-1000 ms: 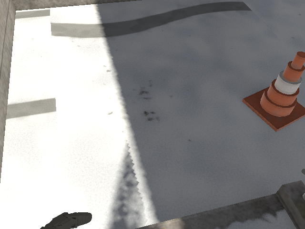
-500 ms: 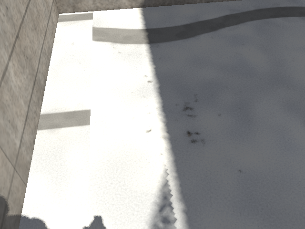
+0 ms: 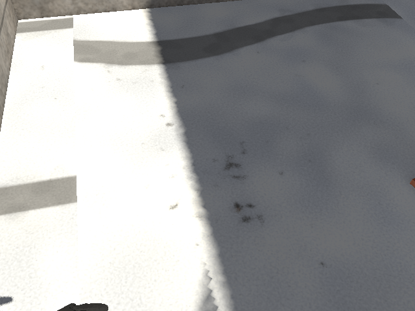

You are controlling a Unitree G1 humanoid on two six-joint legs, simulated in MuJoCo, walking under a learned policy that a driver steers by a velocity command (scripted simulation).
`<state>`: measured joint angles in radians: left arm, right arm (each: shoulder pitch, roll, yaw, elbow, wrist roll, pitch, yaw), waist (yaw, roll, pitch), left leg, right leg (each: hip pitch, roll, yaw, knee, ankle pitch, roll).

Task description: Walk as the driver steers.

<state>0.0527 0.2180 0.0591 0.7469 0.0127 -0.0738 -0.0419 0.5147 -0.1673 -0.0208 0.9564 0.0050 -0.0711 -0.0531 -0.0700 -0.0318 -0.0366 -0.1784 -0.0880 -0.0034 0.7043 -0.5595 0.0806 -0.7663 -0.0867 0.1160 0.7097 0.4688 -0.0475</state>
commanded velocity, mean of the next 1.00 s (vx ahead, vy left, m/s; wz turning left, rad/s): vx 0.08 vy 0.00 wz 0.31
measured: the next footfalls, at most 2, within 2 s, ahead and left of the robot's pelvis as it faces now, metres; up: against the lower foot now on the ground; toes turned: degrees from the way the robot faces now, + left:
right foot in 0.18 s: +0.29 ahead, -0.13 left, -0.17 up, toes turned +0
left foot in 0.64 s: +0.27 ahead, +0.08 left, -0.17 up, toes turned +9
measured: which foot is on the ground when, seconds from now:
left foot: down 0.00-0.18, up 0.20-0.62, down 0.64-1.00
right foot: up 0.00-0.16, down 0.18-0.66, up 0.68-1.00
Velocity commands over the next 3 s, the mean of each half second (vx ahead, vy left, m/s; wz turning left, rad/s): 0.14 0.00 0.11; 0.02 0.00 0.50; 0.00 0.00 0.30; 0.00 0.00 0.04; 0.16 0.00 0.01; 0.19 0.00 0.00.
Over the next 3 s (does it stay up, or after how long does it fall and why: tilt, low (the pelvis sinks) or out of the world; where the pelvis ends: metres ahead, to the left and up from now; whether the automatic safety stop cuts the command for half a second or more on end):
stays up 0.50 0.09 -0.14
